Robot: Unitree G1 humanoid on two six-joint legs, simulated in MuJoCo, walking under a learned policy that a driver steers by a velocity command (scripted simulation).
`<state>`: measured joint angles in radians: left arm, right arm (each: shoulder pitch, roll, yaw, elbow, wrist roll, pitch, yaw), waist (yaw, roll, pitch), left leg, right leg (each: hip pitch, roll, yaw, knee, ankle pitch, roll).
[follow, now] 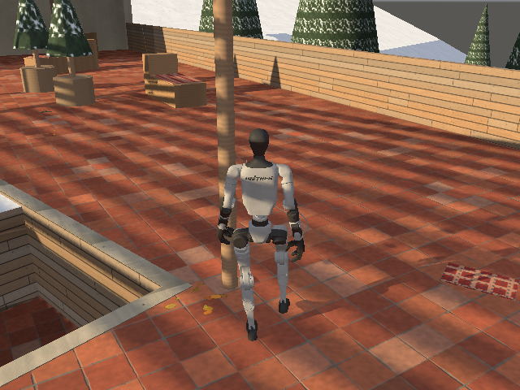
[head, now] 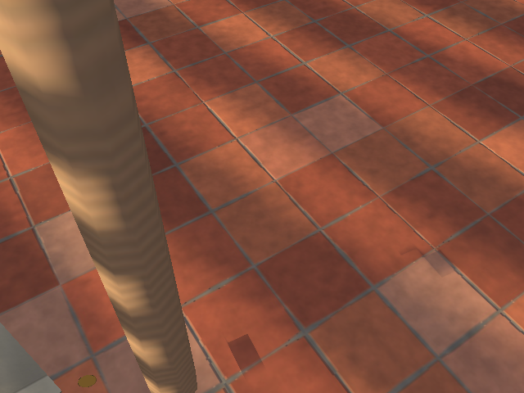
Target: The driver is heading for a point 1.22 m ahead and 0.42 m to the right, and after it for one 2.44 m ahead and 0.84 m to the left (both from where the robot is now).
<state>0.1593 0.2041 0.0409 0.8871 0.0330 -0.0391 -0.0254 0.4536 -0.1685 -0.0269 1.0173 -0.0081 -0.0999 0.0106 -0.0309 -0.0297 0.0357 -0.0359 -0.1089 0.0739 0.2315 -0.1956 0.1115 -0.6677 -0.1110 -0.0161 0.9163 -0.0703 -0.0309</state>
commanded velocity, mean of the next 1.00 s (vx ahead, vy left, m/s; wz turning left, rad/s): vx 0.50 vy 0.00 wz -0.13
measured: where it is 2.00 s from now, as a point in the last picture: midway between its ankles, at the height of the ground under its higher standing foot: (362, 257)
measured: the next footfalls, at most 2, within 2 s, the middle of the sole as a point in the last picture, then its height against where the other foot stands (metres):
right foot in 0.24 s outside the picture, level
left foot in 0.78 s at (235, 365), level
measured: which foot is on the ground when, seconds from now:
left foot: down 0.00-0.26, up 0.28-0.76, down 0.78-1.00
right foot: up 0.00-0.22, down 0.24-0.78, up 0.80-1.00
